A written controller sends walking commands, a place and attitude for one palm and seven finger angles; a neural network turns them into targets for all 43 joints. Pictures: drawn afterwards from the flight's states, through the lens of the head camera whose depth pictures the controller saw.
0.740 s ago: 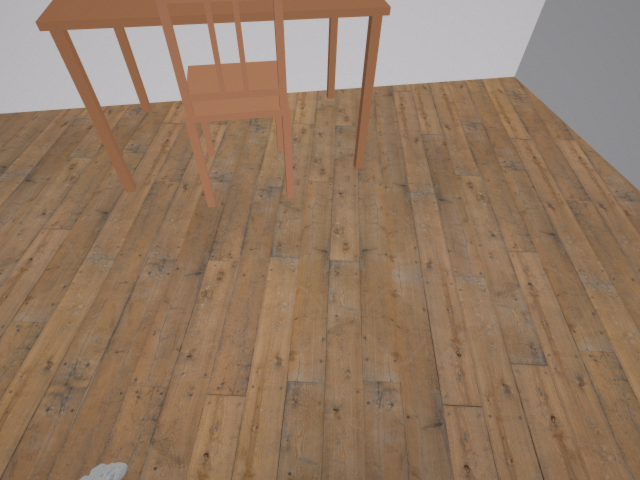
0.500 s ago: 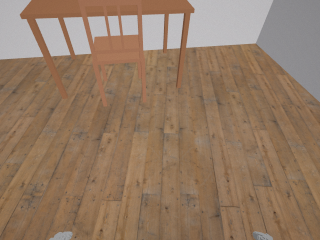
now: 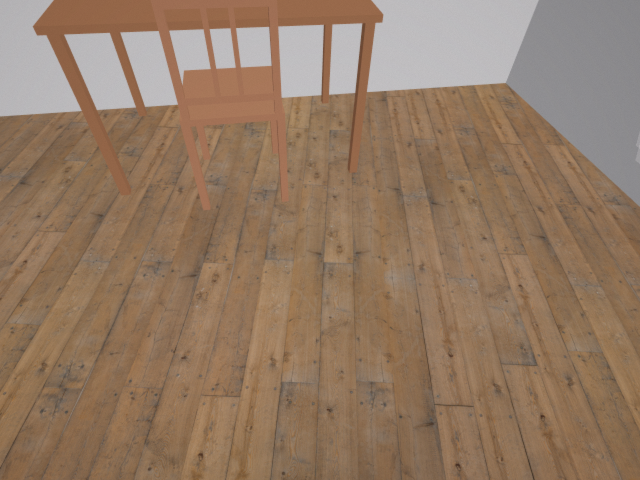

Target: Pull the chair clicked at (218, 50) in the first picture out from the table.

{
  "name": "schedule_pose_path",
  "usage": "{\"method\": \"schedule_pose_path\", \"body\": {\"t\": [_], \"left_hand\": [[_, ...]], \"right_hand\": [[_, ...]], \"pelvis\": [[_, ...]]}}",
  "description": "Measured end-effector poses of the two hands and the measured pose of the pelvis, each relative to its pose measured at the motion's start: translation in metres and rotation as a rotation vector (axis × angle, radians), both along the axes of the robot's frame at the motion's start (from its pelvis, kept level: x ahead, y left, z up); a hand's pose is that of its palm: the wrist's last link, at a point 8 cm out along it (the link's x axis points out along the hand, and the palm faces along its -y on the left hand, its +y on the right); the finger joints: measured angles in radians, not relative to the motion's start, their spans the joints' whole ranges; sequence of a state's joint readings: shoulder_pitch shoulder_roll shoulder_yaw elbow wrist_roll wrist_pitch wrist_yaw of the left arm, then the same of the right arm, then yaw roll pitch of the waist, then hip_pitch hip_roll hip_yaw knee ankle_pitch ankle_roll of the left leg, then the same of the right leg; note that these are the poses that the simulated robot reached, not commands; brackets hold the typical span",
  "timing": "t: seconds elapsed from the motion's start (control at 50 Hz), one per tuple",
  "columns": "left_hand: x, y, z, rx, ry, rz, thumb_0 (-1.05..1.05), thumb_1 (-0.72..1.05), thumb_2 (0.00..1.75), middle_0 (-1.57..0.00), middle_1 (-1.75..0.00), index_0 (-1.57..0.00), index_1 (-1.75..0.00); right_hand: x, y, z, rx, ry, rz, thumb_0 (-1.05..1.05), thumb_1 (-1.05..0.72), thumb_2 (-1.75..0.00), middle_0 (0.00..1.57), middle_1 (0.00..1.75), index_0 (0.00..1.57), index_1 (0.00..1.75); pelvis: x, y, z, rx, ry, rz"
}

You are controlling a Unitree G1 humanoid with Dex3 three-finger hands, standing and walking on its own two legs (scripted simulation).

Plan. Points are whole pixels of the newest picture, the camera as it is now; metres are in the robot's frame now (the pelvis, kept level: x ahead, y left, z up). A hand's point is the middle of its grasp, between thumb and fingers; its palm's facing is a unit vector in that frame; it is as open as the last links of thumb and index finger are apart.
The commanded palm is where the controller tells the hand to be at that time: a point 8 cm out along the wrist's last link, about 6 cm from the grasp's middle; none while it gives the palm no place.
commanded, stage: stand and wait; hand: left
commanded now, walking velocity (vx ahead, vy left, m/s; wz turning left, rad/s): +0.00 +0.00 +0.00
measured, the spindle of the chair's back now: (211, 54) +1.37 +0.44 -0.09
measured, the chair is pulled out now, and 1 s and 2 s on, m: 0.00 0.00 0.00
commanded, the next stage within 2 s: look at it before walking up in 0.08 s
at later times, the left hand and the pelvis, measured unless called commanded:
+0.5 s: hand out of the picture +0.06 +0.24 -0.16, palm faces -0.05 -0.95 -0.32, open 7.4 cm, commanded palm none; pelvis -0.01 +0.00 +0.00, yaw +0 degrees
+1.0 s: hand out of the picture +0.04 +0.22 -0.17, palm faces -0.01 -0.97 -0.26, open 7.4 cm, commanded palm none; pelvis +0.01 +0.00 -0.01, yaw +1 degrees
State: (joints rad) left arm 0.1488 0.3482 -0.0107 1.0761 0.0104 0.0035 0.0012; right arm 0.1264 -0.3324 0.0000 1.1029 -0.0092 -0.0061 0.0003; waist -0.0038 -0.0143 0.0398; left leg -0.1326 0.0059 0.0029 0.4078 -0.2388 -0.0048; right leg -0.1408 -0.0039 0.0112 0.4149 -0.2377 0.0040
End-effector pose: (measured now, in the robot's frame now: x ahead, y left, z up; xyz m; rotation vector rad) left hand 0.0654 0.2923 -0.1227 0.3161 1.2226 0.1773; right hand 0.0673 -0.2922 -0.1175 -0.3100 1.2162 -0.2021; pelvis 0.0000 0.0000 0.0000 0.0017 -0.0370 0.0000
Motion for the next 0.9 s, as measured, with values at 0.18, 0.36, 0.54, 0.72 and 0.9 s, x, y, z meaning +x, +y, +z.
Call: {"method": "schedule_pose_path", "body": {"t": [0.18,0.36,0.54,0.72,0.9], "left_hand": [[0.001,-0.002,0.002,-0.003,-0.019,-0.010,0.00,0.90,0.90,-0.20,-0.30,-0.20,-0.30],[-0.004,-0.005,0.002,-0.010,-0.017,-0.011,0.00,0.90,0.90,-0.20,-0.30,-0.20,-0.30],[-0.014,-0.005,-0.001,-0.012,0.010,-0.008,0.00,0.90,0.90,-0.20,-0.30,-0.20,-0.30],[-0.017,-0.005,-0.001,-0.010,0.020,-0.004,0.00,0.90,0.90,-0.20,-0.30,-0.20,-0.30],[-0.016,-0.010,-0.003,-0.013,0.020,0.004,0.00,0.90,0.90,-0.20,-0.30,-0.20,-0.30]], "right_hand": [[-0.005,0.003,0.000,0.010,-0.011,-0.002,0.01,-0.90,-0.90,0.20,0.30,0.21,0.30],[-0.009,0.004,0.000,0.015,-0.012,0.001,0.01,-0.90,-0.90,0.20,0.30,0.21,0.30],[-0.013,0.003,0.000,0.014,0.002,-0.004,0.01,-0.90,-0.90,0.20,0.30,0.21,0.30],[-0.014,0.002,0.000,0.013,0.006,-0.005,0.01,-0.90,-0.90,0.20,0.30,0.21,0.30],[-0.013,0.008,-0.005,0.025,0.013,-0.004,0.00,-0.91,-0.90,0.20,0.30,0.20,0.30]], "pelvis": [[-0.006,0.000,0.001,0.001,-0.005,-0.003],[-0.011,0.000,0.001,0.001,-0.003,-0.002],[-0.012,0.000,0.002,0.001,0.000,-0.004],[-0.011,-0.001,0.002,0.000,0.000,-0.005],[-0.006,-0.001,0.000,0.000,0.004,-0.004]]}}
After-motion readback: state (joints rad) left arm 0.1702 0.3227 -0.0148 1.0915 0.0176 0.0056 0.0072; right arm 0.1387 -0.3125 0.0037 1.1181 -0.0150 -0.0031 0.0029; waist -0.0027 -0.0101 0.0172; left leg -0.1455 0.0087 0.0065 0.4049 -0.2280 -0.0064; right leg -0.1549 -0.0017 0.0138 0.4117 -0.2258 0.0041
